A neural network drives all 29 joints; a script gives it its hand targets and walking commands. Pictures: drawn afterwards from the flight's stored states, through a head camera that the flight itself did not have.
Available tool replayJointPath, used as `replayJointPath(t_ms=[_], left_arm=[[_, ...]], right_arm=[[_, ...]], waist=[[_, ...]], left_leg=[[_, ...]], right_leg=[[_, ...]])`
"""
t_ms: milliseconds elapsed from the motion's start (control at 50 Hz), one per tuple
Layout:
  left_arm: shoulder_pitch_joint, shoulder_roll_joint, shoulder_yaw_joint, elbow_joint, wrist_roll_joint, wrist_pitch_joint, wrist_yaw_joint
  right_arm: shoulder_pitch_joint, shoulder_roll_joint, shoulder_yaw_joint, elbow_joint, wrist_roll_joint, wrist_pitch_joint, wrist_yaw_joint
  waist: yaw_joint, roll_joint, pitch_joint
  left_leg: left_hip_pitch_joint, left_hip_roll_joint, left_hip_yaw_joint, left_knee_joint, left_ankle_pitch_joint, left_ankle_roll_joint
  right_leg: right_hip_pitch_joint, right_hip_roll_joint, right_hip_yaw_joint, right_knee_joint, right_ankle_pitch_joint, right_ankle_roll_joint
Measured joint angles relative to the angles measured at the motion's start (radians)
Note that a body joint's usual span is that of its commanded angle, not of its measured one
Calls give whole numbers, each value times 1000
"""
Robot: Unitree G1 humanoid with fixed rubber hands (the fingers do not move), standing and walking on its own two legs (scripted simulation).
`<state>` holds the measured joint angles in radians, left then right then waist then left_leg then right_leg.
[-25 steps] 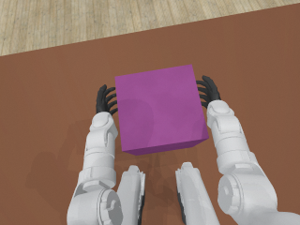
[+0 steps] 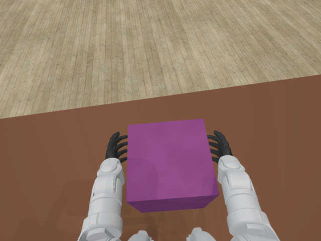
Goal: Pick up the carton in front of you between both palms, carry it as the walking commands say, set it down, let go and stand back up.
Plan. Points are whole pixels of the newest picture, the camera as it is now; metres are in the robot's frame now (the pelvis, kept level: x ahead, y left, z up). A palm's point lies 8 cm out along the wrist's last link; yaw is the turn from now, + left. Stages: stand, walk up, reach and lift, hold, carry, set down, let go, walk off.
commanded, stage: reach and lift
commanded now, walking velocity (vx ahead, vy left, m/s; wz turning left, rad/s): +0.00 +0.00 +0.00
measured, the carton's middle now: (169, 170) +0.33 +0.00 -0.10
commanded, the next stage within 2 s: hold in 1.32 s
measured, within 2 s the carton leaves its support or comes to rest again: neither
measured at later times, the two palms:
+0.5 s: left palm (101, 151) +0.31 +0.15 +0.08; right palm (235, 154) +0.29 -0.15 +0.07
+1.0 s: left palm (101, 145) +0.31 +0.15 +0.09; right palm (236, 146) +0.31 -0.15 +0.08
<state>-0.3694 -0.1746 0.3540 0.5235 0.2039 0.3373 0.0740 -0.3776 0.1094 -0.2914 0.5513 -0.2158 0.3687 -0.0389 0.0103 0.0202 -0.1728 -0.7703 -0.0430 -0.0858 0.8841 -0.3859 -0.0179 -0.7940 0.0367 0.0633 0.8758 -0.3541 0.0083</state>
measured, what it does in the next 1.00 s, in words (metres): rises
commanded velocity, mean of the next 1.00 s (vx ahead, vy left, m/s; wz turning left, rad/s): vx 0.00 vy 0.00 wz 0.00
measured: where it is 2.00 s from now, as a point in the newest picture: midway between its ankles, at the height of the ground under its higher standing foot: outside the picture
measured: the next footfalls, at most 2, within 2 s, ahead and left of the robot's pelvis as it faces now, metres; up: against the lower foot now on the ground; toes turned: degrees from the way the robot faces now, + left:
none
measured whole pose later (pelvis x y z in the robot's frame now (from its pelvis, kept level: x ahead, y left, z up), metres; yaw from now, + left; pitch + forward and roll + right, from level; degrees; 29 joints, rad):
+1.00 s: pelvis +0.02 +0.00 +0.05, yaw +0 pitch -5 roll +0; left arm -0.33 -0.17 0.30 0.37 0.32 0.63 0.00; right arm -0.29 0.16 -0.25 0.35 -0.30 0.66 -0.01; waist 0.00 0.01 0.00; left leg -0.10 -0.02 -0.09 0.40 -0.22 -0.01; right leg -0.12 0.03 0.07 0.39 -0.19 0.01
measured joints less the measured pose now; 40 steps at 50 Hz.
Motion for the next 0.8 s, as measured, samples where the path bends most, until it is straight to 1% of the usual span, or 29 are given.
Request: replayJointPath(t_ms=[100, 220, 280, 340, 420, 480, 660, 800], left_arm=[[42, 5, -26, -31, 9, 50, -9], [70, 14, -57, -71, 24, 130, -22], [73, 14, -62, -86, 41, 173, -32], [58, 10, -53, -80, 69, 210, -42], [23, -1, -20, -54, 112, 239, -55], [5, -7, -5, -51, 129, 246, -57], [-21, -16, 13, -82, 138, 244, -66], [-7, -11, -4, -104, 136, 256, -70]], right_arm=[[53, 18, 13, -45, -7, 47, -4], [102, 37, 31, -114, -18, 129, -9], [113, 44, 36, -139, -33, 173, -7], [101, 45, 28, -138, -58, 213, 5], [67, 55, -8, -112, -99, 243, 24], [48, 60, -26, -109, -116, 250, 32], [21, 66, -38, -137, -122, 250, 39], [36, 65, -15, -161, -115, 264, 34]], waist=[[-6, -3, 29], [-13, -4, 60], [-16, -6, 75], [-17, -9, 91], [-16, -12, 119], [-16, -12, 144], [-14, -8, 185], [-13, -8, 184]], left_leg=[[178, 6, -1, -134, 42, 5], [384, 10, -2, -278, 90, 10], [475, 12, -3, -339, 113, 12], [541, 12, -3, -378, 129, 14], [581, 12, 0, -393, 138, 16], [587, 12, 2, -388, 140, 16], [591, 14, 0, -396, 151, 13], [617, 19, -4, -430, 160, 10]], right_leg=[[180, -4, 4, -136, 43, 1], [389, -10, 6, -284, 91, 3], [481, -14, 7, -347, 114, 4], [547, -16, 8, -388, 131, 4], [586, -17, 11, -402, 140, 5], [591, -17, 13, -397, 143, 5], [594, -15, 13, -402, 153, 4], [620, -13, 9, -434, 160, 0]])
